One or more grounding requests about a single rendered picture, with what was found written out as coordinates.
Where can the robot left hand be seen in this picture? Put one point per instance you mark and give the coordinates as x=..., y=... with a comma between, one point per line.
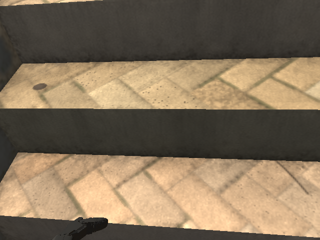
x=80, y=227

